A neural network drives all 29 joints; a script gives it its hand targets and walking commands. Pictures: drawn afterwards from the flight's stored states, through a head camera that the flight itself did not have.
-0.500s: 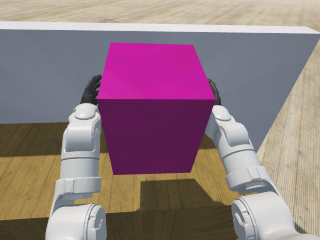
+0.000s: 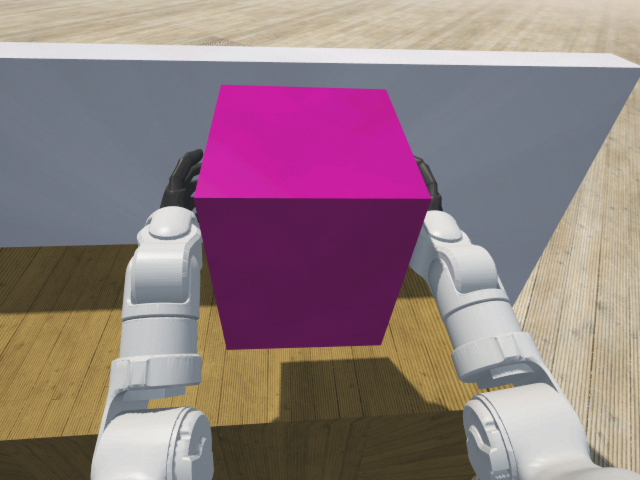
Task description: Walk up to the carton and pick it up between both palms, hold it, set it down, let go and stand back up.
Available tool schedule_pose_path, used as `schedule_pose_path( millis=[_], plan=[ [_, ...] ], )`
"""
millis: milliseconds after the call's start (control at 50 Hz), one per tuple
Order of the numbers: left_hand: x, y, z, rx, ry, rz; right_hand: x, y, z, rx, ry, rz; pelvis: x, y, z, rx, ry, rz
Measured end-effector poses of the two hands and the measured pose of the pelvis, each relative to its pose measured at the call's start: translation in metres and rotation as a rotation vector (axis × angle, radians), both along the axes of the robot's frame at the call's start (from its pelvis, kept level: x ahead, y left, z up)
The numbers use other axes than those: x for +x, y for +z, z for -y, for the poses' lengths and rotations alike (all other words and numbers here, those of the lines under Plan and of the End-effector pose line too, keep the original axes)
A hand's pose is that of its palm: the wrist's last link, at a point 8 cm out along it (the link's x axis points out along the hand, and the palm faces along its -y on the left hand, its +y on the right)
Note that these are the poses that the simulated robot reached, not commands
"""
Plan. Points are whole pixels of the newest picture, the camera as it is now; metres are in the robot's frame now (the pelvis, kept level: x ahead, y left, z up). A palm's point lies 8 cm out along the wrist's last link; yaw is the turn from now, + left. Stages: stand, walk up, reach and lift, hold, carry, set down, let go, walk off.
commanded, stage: hold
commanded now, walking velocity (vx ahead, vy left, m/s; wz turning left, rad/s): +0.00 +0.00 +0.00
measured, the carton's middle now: (305, 221) +0.39 +0.00 +0.18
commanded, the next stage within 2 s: set down in 0.06 s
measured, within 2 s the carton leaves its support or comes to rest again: neither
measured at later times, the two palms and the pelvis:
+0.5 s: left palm (165, 220) +0.37 +0.17 +0.19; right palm (400, 225) +0.39 -0.12 +0.17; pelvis +0.00 -0.01 +0.00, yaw +0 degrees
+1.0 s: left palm (174, 232) +0.39 +0.17 +0.16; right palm (394, 238) +0.40 -0.12 +0.13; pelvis +0.01 +0.00 +0.00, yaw +0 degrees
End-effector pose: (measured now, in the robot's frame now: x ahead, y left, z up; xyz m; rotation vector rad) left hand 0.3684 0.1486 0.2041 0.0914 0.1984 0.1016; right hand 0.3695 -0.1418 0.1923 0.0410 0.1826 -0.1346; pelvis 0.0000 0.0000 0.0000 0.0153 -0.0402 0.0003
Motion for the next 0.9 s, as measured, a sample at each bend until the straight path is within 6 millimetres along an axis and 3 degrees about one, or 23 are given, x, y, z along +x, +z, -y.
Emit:
schedule_pose_path(
  millis=[280, 500, 740, 900],
  plan=[
    [-0.002, 0.01, -0.004, 0.038, 0.017, 0.069, 0.004, 0.005, -0.005, -0.006, 0.018, 0.072, 0.001, 0.0, 0.002, 0.002, 0.0, 0.012],
    [0.004, -0.011, -0.018, 0.058, 0.045, 0.048, 0.018, -0.026, -0.02, -0.021, 0.059, 0.061, 0.004, 0.001, 0.007, 0.008, 0.0, 0.025],
    [0.023, -0.026, -0.008, 0.03, 0.012, 0.05, 0.025, -0.041, -0.01, -0.035, 0.02, 0.067, 0.01, 0.002, 0.004, 0.006, 0.0, 0.014],
    [0.022, -0.036, -0.013, 0.028, 0.037, 0.032, 0.029, -0.056, -0.015, -0.025, 0.039, 0.053, 0.013, 0.002, 0.003, 0.004, 0.0, 0.01]
  ],
)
